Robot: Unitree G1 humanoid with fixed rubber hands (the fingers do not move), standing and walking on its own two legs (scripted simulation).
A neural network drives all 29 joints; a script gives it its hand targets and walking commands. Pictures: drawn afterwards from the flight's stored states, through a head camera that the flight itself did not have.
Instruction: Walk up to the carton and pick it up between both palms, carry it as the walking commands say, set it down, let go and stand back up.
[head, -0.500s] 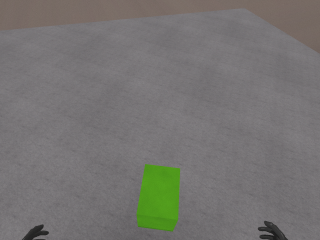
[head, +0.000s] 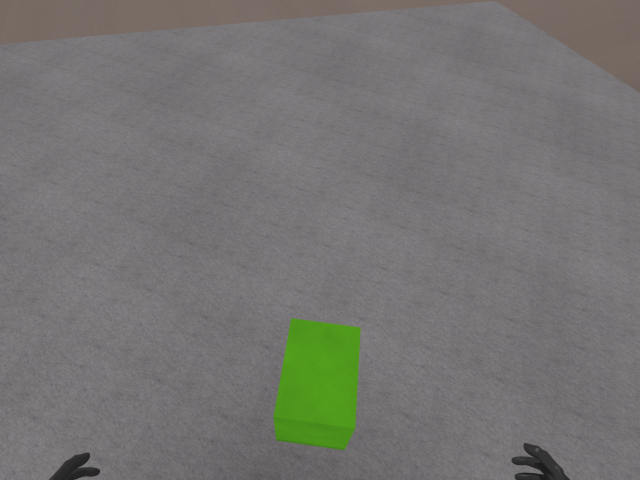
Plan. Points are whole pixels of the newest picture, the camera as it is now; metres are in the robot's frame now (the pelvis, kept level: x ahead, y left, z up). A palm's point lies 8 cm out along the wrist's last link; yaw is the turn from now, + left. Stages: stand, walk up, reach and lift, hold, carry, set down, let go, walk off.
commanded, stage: walk up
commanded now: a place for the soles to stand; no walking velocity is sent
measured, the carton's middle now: (317, 384) +0.47 -0.02 -0.66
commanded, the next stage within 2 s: reach and lift in 0.16 s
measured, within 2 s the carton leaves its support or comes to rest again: neither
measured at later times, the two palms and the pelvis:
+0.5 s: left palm (106, 429) +0.20 +0.28 -0.10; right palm (542, 467) +0.18 -0.30 -0.10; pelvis +0.01 -0.01 -0.02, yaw -5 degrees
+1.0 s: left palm (181, 368) +0.31 +0.22 -0.16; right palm (486, 394) +0.29 -0.28 -0.16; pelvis -0.04 -0.01 -0.07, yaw -5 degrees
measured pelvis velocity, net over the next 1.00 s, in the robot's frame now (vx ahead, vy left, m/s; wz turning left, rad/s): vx -0.04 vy -0.01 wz -0.08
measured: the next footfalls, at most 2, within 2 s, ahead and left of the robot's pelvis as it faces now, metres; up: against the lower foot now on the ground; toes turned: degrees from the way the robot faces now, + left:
none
